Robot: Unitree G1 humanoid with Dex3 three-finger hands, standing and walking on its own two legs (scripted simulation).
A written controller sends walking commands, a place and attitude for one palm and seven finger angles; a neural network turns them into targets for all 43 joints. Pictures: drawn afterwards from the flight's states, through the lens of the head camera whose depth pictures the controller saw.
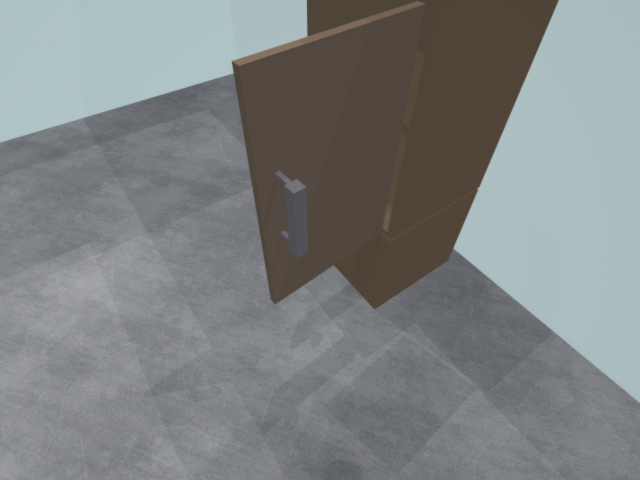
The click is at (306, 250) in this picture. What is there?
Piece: cupboard door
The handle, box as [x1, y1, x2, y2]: [275, 171, 307, 257]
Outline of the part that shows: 278,171 275,173 275,177 284,185 288,232 287,233 283,231 281,232 281,235 289,243 289,249 298,257 307,251 306,188 297,179 291,181 281,172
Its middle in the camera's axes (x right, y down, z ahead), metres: -0.06 -0.04 +0.72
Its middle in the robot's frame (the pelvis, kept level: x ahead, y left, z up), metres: +0.56 +0.09 -0.04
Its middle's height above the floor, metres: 0.74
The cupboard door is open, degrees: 94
